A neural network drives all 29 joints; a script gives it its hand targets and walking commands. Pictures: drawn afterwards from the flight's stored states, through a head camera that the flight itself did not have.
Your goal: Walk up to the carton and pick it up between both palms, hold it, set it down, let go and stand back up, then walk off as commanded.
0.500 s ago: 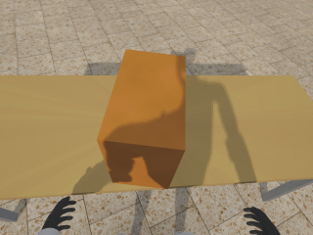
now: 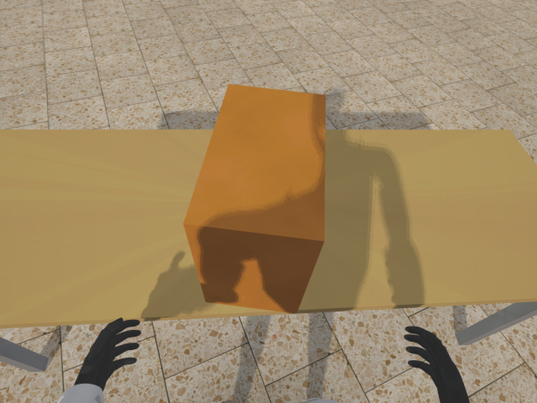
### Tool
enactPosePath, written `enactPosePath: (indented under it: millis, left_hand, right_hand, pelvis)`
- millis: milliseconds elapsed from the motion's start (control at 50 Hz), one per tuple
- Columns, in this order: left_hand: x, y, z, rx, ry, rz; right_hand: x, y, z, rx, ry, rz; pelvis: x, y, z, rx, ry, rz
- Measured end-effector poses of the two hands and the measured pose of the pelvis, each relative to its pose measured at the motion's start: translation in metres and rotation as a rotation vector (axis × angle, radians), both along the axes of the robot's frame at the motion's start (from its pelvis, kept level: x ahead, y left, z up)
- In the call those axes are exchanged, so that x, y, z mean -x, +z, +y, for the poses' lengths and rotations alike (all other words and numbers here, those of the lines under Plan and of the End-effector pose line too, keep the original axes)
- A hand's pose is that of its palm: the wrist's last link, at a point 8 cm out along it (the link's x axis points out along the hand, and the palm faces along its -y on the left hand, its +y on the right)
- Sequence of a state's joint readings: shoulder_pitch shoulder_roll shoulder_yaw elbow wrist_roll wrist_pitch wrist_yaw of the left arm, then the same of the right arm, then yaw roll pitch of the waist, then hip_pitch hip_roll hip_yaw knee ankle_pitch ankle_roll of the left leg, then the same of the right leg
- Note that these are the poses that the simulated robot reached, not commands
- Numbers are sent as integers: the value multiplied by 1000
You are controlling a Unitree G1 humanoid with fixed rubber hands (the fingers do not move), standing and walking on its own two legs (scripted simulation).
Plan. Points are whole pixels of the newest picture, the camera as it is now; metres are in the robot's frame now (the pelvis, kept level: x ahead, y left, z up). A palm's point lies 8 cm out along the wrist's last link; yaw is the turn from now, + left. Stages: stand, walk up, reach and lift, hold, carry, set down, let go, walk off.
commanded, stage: reach and lift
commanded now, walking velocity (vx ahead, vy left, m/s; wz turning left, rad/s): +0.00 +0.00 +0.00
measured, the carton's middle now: (263, 202) +0.48 +0.01 -0.04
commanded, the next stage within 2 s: none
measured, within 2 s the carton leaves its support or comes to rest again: neither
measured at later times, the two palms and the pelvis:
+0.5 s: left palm (106, 346) +0.22 +0.24 -0.04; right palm (419, 361) +0.19 -0.21 -0.03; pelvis +0.03 +0.01 +0.00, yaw +0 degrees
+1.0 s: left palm (122, 311) +0.27 +0.22 -0.02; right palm (401, 311) +0.26 -0.19 -0.02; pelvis +0.05 +0.00 +0.00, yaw +0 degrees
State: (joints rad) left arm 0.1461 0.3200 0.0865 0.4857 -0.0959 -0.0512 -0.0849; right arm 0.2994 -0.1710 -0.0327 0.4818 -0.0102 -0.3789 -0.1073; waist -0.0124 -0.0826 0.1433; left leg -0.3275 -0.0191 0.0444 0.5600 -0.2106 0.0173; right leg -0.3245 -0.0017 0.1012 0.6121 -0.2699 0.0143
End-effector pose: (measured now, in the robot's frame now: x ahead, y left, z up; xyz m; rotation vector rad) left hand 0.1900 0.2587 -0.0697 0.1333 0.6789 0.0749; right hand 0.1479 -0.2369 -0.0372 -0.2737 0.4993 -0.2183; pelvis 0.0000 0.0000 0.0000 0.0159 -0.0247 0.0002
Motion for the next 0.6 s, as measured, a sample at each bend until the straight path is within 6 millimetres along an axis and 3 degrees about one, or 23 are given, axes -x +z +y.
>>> enactPosePath:
  millis: [260,600]
  left_hand:
    - [-17,18,3,-9,-51,-152]
    - [-38,35,-22,35,-123,-266]
  right_hand:
    - [-24,-2,30,-77,37,-63]
    - [-45,5,31,-131,-9,-187]
  pelvis:
    - [-17,1,18,23,0,3]
    - [-33,3,6,7,-2,27]
